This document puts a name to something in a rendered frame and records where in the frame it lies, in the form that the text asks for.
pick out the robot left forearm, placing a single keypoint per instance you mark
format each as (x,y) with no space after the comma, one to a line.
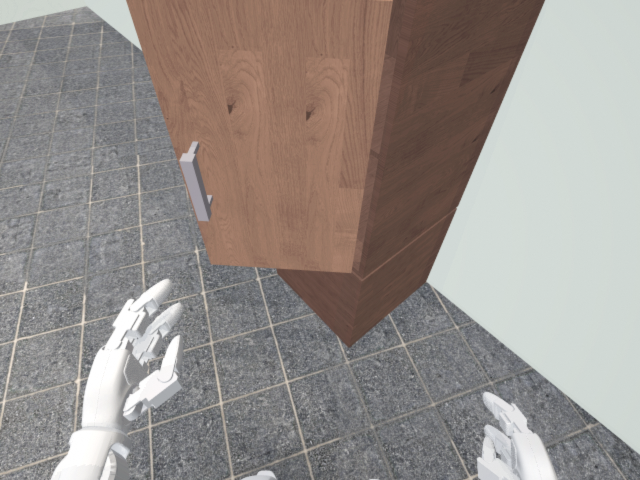
(96,453)

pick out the cupboard door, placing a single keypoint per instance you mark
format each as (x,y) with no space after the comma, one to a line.
(281,96)

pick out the robot right hand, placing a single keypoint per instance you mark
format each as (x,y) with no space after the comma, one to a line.
(524,457)

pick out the left robot shin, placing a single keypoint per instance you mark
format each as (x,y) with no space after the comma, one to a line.
(268,473)

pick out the robot left hand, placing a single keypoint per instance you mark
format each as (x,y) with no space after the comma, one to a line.
(121,364)

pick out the handle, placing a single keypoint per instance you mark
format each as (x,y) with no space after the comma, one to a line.
(201,201)

